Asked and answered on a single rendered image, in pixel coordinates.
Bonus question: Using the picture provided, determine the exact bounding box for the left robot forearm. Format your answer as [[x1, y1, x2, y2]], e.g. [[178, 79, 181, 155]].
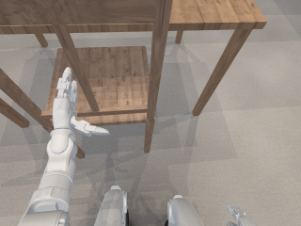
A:
[[17, 128, 78, 226]]

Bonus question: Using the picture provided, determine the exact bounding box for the robot left upper arm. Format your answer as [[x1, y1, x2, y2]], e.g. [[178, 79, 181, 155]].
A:
[[19, 210, 71, 226]]

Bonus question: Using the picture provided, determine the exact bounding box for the left robot hand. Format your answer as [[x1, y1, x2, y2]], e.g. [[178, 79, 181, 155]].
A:
[[52, 67, 110, 137]]

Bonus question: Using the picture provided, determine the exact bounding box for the right robot thigh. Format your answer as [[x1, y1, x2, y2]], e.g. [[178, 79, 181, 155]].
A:
[[167, 198, 204, 226]]

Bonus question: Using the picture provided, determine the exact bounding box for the robot thigh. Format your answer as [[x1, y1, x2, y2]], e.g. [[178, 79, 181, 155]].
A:
[[167, 198, 204, 226], [94, 189, 127, 226]]

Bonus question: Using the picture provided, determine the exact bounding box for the table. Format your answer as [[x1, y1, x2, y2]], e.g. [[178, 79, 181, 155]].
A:
[[0, 0, 267, 128]]

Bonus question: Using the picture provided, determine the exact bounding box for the right robot hand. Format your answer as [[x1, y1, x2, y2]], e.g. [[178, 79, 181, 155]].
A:
[[225, 203, 255, 226]]

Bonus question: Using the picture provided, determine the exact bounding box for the chair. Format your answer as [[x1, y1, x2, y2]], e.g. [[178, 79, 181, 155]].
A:
[[0, 0, 173, 159]]

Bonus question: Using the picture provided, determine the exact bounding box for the left robot thigh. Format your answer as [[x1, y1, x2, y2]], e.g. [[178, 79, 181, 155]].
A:
[[94, 189, 127, 226]]

